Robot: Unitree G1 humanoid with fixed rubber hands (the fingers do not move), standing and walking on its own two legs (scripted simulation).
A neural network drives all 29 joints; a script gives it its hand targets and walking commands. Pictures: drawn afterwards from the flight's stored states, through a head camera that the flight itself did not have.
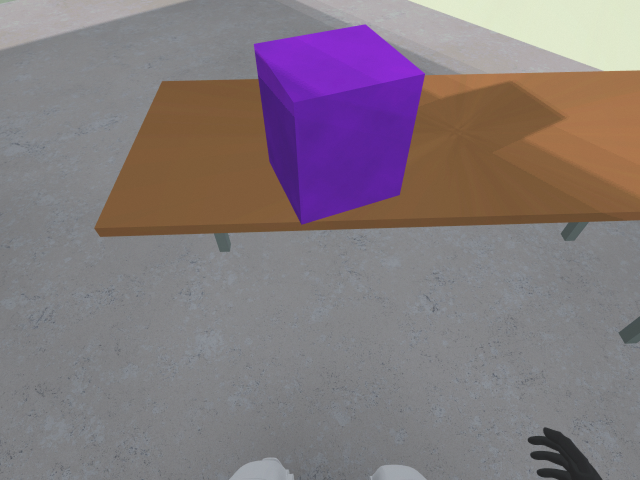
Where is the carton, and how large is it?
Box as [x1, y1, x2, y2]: [254, 24, 424, 224]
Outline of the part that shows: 365,24 254,44 269,161 301,224 399,194 424,73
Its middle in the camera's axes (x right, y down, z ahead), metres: +0.02 -0.21 +0.71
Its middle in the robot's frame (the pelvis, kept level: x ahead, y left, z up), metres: +0.68 -0.01 +0.06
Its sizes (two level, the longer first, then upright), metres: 0.210 0.200 0.250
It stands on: a table, 0.68 m high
